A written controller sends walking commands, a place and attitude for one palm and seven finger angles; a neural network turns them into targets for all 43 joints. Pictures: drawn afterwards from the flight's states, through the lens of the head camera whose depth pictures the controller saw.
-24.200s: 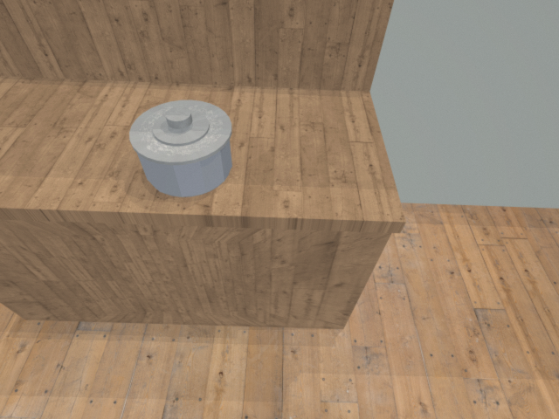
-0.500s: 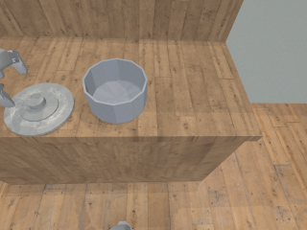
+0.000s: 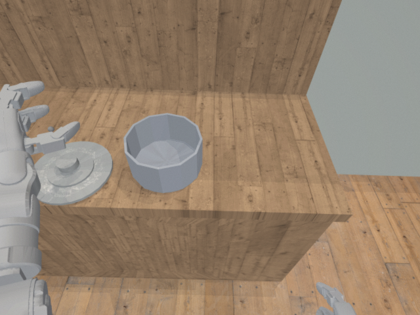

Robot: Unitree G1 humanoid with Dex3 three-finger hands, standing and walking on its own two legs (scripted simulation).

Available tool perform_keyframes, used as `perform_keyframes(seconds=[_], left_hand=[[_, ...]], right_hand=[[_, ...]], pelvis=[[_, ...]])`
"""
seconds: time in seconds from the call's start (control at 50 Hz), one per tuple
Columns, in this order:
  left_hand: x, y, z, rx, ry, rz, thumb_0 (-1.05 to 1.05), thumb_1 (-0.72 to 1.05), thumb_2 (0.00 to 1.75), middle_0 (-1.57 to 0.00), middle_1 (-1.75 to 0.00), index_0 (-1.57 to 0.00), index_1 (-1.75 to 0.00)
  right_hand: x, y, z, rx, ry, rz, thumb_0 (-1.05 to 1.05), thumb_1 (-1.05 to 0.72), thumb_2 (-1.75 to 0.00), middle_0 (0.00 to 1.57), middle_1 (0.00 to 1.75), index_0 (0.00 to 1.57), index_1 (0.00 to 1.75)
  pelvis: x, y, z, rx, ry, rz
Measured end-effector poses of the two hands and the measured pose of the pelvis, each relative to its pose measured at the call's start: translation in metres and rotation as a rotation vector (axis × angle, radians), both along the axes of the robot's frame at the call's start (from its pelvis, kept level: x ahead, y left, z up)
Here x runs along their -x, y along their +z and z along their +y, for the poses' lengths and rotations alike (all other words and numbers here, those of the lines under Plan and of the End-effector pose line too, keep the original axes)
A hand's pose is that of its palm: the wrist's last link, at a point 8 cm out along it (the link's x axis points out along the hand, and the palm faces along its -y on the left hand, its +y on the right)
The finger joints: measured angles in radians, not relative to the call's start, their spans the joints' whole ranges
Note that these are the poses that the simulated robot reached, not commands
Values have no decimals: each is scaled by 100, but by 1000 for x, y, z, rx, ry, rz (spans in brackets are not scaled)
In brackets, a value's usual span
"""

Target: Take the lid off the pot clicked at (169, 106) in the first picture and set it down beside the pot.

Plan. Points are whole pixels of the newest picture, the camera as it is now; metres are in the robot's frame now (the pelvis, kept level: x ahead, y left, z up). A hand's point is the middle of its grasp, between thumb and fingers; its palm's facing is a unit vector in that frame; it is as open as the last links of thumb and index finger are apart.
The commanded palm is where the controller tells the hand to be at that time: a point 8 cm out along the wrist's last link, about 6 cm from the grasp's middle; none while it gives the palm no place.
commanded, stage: draw the hand back to the body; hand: left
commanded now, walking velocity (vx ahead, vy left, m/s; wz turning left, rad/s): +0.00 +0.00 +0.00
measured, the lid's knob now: (67, 163) +0.46 +0.38 -0.03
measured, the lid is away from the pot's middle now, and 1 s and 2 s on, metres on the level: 0.25 0.25 0.25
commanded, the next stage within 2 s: step back with the hand held close in 1.36 s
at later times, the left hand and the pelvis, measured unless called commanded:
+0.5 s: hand (53, 168) +0.30 +0.26 +0.16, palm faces +0.50 -0.82 -0.27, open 8.0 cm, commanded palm +0.24 +0.29 +0.17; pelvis +0.01 -0.04 +0.00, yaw +1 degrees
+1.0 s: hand (49, 214) +0.22 +0.23 +0.16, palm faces +0.43 -0.84 -0.32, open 7.4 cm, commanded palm +0.16 +0.27 +0.17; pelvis +0.00 -0.03 +0.00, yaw +1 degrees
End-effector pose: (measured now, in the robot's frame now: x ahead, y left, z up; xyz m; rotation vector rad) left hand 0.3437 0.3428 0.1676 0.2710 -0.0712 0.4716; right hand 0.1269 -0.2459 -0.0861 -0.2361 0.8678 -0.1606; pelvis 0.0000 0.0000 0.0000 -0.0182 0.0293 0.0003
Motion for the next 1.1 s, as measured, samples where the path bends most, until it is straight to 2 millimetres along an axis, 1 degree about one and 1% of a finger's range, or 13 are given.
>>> perform_keyframes(seconds=[0.16, 0.24, 0.32, 0.5, 0.66, 0.82, 1.1], left_hand=[[33, 4, -14, -29, 37, -13, 0, 36, 65, -27, -71, -27, -72], [48, 3, -23, -38, 46, -11, 0, 44, 69, -26, -65, -26, -65], [62, 4, -32, -46, 47, -21, 0, 52, 73, -25, -59, -25, -59], [91, 4, -47, -58, 41, -44, 1, 71, 81, -23, -44, -23, -44], [115, 4, -57, -72, 22, -63, 1, 84, 88, -21, -34, -21, -34], [139, 3, -63, -93, -5, -59, 1, 88, 89, -21, -31, -21, -31], [179, 3, -73, -133, -66, -35, 1, 89, 90, -21, -30, -21, -31]], right_hand=[[-6, -6, -25, -3, -3, 9, 1, -91, -90, 20, 30, 21, 30], [-14, -8, -31, -13, 4, -5, 1, -91, -90, 20, 30, 21, 30], [-24, -7, -32, -26, 18, -37, 1, -91, -90, 20, 30, 21, 30], [-49, 1, -26, -53, 58, -120, 1, -91, -90, 20, 30, 21, 30], [-62, 6, -17, -63, 85, -163, 1, -91, -90, 20, 30, 21, 30], [-64, 9, -8, -67, 96, -178, 1, -91, -90, 20, 30, 21, 30], [-63, 14, 11, -71, 113, -203, 2, -91, -90, 20, 30, 21, 30]], pelvis=[[-5, 2, -17, -10, 9, -23], [-6, 2, -25, -14, 14, -33], [-6, 2, -31, -17, 17, -44], [-5, 3, -40, -20, 21, -66], [-6, 3, -39, -21, 25, -78], [-6, 4, -34, -21, 25, -87], [-4, 4, -22, -18, 22, -96]])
